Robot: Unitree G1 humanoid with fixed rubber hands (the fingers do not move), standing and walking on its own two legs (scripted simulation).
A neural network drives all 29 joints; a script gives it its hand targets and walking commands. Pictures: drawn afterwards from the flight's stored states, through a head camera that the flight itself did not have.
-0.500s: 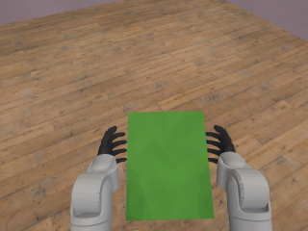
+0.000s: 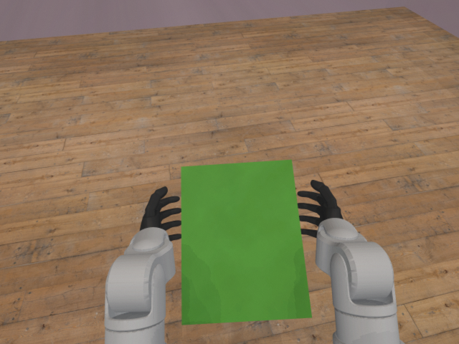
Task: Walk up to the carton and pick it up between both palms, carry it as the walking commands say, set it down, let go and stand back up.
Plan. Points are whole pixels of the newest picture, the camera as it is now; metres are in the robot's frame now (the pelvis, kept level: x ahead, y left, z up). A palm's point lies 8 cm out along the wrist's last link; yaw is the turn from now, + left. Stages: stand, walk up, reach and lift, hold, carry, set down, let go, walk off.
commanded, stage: carry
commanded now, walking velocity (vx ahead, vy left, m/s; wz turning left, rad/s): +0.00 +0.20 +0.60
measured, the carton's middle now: (240, 240) +0.32 +0.01 +0.00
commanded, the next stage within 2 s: none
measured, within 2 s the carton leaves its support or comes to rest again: neither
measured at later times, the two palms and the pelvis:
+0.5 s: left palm out of the picture +0.21 +0.34 +0.12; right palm (191, 228) +0.28 +0.08 +0.12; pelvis -0.03 +0.13 +0.02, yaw +17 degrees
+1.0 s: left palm out of the picture +0.08 +0.56 +0.12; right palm out of the picture +0.21 +0.33 +0.11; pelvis -0.11 +0.30 +0.01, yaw +32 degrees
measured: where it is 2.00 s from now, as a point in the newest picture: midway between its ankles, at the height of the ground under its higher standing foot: outside the picture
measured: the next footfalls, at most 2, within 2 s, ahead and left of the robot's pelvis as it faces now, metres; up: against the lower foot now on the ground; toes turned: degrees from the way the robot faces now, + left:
right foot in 0.30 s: +0.03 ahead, -0.03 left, +0.00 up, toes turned +0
left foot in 0.60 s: -0.01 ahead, +0.36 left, +0.00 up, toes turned +29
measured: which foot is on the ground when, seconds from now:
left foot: down 0.00-0.30, up 0.32-0.58, down 0.60-1.00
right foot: up 0.00-0.28, down 0.30-0.60, up 0.62-0.98, down 1.00-1.00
